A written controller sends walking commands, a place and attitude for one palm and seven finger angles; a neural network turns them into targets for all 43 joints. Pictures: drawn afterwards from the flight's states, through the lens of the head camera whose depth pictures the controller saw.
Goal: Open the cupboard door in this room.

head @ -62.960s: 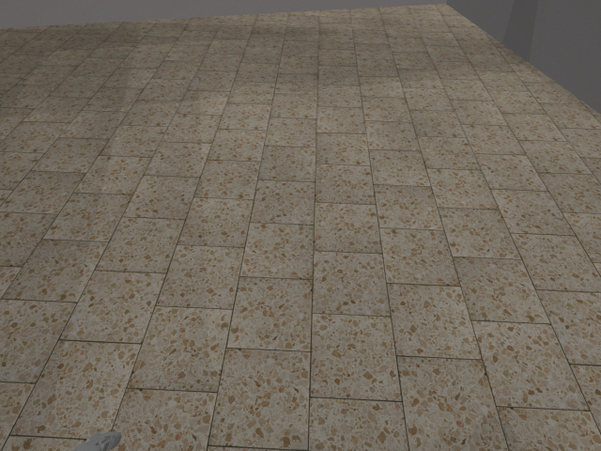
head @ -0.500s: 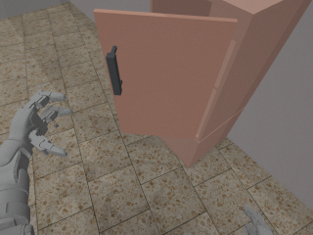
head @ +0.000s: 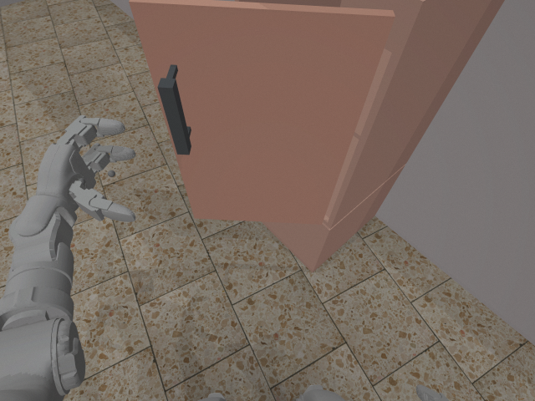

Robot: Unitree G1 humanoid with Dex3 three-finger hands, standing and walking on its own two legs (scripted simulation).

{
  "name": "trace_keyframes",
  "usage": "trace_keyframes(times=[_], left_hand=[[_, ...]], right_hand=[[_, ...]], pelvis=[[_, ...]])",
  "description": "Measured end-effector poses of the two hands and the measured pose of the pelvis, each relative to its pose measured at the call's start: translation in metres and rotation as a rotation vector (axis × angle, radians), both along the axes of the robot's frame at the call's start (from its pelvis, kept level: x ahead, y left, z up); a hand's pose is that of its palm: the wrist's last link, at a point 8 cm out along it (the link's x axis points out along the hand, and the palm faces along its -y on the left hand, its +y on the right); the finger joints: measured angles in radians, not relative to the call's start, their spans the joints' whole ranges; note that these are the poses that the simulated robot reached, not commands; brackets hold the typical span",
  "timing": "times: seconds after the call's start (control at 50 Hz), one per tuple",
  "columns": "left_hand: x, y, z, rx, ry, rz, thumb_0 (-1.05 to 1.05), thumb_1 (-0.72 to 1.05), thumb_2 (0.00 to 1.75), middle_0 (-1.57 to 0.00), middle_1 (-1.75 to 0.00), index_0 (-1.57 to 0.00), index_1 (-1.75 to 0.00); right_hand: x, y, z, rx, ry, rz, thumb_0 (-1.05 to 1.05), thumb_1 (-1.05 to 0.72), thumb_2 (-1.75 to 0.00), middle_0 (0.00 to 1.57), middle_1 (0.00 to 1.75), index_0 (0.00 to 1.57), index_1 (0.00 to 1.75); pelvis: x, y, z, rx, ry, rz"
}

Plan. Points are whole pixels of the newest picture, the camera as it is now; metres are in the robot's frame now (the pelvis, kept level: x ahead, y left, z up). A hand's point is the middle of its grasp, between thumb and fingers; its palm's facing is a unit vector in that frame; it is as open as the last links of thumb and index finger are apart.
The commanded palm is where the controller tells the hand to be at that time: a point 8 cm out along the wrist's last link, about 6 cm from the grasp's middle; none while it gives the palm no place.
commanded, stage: move the hooked fingers beside the handle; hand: left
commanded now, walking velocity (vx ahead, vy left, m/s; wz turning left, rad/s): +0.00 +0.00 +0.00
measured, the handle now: (178, 112) +0.58 +0.15 +0.07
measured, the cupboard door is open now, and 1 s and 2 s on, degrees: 46 46 45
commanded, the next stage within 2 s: slide the fingers in behind the handle in 1.48 s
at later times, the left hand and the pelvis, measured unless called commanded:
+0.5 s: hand (133, 134) +0.50 +0.21 +0.09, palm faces -0.07 -1.00 -0.02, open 13.9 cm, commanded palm +0.49 +0.27 +0.08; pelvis +0.00 +0.00 -0.01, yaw -1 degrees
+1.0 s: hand (144, 124) +0.54 +0.20 +0.08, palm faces -0.06 -1.00 -0.02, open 13.9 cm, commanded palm +0.51 +0.25 +0.07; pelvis +0.02 +0.00 -0.01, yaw -2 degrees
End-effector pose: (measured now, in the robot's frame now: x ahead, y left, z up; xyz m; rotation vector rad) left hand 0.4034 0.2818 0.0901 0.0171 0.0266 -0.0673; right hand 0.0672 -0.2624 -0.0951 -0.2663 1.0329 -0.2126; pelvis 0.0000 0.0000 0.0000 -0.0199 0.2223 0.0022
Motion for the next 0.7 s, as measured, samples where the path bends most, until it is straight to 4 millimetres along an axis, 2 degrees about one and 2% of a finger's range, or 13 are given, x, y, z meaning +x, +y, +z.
trace_keyframes(times=[0.22,0.48,0.7], left_hand=[[0.033,-0.012,0.001,0.0,-0.005,0.004,-0.02,-0.5,0.3,-0.3,-1.2,-0.31,-1.2],[0.074,-0.014,0.001,0.002,0.008,0.003,-0.02,-0.5,0.3,-0.3,-1.2,-0.3,-1.2],[0.109,-0.022,0.0,-0.002,0.017,-0.004,-0.02,-0.5,0.3,-0.3,-1.2,-0.3,-1.2]], right_hand=[[-0.033,-0.006,-0.008,-0.004,0.121,-0.051,0.01,-0.9,-0.9,0.2,0.3,0.2,0.3],[-0.075,-0.013,-0.009,-0.031,0.263,-0.115,0.01,-0.91,-0.9,0.2,0.3,0.2,0.3],[-0.097,-0.007,-0.007,-0.034,0.356,-0.146,0.01,-0.91,-0.9,0.2,0.3,0.2,0.3]], pelvis=[[-0.001,-0.002,-0.005,-0.001,0.035,-0.008],[-0.001,-0.004,-0.011,-0.01,0.092,-0.013],[0.002,-0.001,-0.015,-0.02,0.14,-0.017]])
